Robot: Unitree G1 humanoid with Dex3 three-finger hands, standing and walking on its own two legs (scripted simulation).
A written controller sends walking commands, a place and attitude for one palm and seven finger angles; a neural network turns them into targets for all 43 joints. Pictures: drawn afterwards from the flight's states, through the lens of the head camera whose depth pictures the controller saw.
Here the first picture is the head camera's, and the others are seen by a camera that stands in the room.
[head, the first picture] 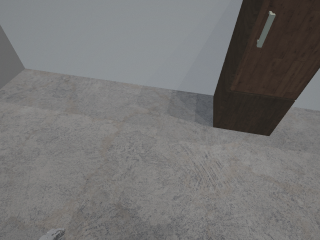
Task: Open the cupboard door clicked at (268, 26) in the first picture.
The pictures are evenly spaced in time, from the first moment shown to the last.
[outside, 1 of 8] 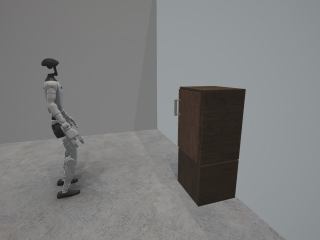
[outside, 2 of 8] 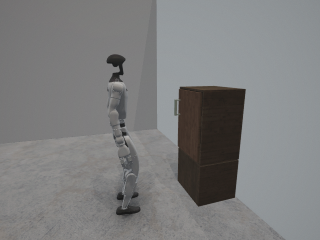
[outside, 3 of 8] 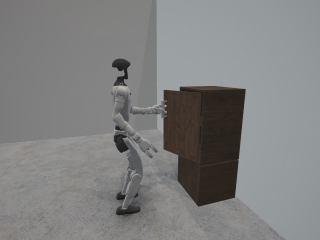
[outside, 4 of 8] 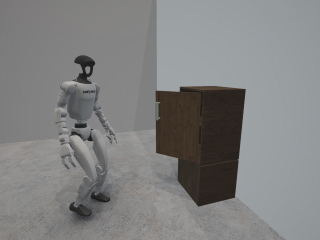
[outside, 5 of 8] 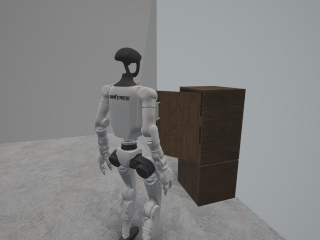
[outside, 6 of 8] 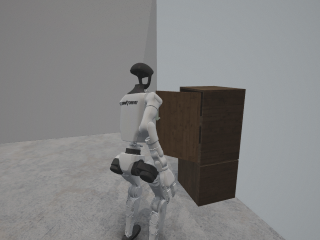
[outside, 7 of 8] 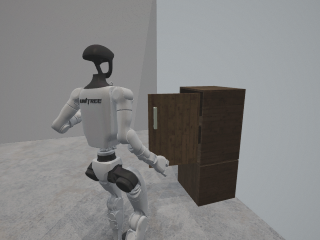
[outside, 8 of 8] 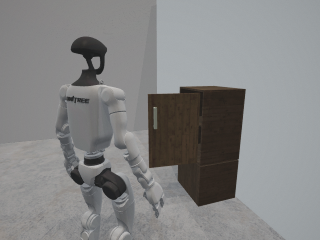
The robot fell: no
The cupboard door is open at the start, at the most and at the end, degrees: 0 84 84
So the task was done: yes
